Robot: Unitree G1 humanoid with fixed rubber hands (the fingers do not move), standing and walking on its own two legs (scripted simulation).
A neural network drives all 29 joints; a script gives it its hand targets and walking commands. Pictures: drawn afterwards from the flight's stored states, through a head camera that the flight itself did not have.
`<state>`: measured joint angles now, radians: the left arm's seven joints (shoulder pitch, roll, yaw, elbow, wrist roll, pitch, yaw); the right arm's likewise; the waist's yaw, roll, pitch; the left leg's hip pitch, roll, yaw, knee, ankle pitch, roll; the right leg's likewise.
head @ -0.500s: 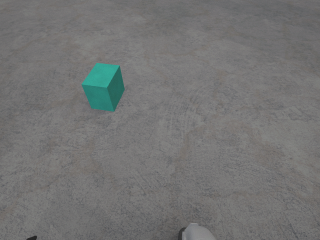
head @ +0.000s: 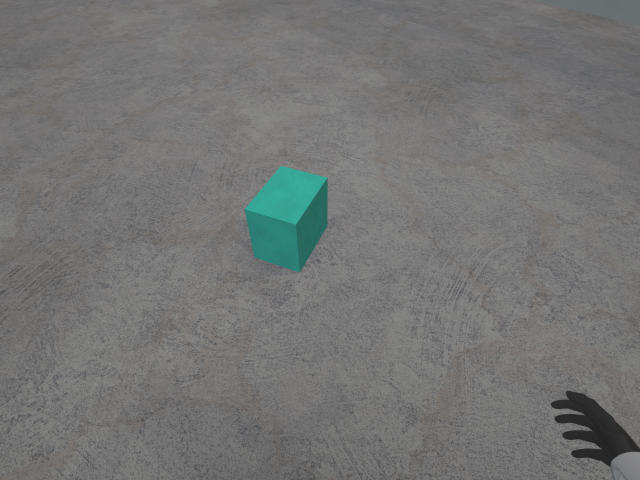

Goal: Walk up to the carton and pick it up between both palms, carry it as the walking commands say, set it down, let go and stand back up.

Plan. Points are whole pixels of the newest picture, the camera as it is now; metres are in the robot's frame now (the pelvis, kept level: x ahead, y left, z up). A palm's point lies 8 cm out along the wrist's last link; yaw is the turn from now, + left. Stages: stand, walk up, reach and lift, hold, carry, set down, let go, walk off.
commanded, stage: walk up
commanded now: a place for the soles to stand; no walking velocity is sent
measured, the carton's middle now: (290, 218) +1.20 +0.21 -0.62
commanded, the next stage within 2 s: none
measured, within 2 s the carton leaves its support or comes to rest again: neither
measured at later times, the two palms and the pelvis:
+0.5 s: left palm (65, 341) +0.31 +0.41 -0.04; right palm (531, 403) +0.28 -0.27 -0.10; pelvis +0.21 +0.06 +0.00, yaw -2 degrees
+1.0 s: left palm (67, 264) +0.48 +0.51 -0.06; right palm (469, 316) +0.41 -0.21 -0.09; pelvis +0.38 +0.15 -0.01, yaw -3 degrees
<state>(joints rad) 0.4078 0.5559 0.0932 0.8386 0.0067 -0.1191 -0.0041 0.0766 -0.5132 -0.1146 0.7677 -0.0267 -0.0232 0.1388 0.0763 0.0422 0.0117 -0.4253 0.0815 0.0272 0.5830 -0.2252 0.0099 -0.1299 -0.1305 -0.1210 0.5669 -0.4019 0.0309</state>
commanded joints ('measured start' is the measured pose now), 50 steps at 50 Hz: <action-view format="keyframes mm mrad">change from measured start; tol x32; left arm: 1 -32 101 -10 -98 -9 6 25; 50 167 309 94 -32 18 -28 67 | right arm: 1 227 -315 -88 -14 13 -36 -60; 50 106 -89 18 -136 -2 10 -69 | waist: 1 -194 220 -35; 29 -71 -278 86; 37 -223 361 30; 50 39 -166 28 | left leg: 1 481 307 -637 -382 -450 181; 14 172 116 -123 -238 47 208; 21 -335 -9 -148 628 -209 25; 35 366 -75 79 39 -197 8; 38 292 317 -660 -404 -732 237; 46 -38 101 -183 -149 -357 202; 50 -532 -64 -146 588 -289 30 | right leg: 1 -660 93 137 632 -94 -73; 16 6 109 7 -31 294 -90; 19 405 -360 725 -255 -60 -286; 24 -65 -203 330 -229 218 -258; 32 -364 -110 141 -261 -180 -199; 37 -721 120 80 636 -198 -83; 46 -169 108 -14 111 105 -64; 50 206 -365 822 -333 -321 -240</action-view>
